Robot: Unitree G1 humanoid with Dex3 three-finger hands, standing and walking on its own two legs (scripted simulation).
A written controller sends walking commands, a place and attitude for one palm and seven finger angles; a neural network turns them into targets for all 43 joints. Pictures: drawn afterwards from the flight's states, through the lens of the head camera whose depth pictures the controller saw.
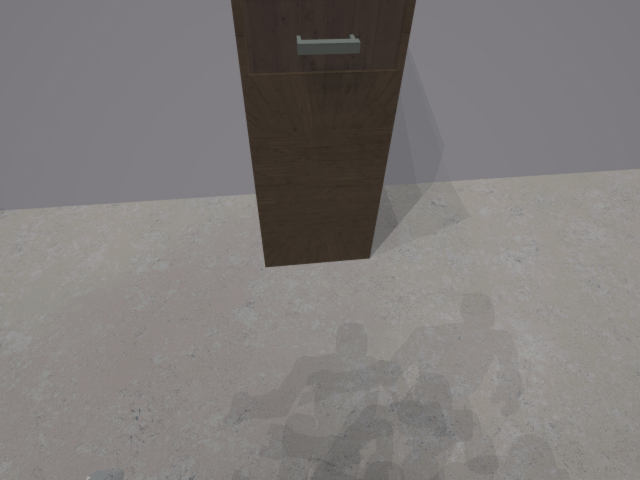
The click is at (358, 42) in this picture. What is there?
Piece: drawer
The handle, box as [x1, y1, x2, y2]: [296, 34, 360, 54]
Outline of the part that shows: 360,42 358,39 355,39 352,34 349,34 348,39 301,40 300,36 296,36 298,54 359,52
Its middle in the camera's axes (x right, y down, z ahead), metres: +0.01 -0.48 +0.94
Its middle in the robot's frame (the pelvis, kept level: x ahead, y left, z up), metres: +1.04 +0.05 +0.12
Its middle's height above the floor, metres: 0.89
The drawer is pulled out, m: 0.00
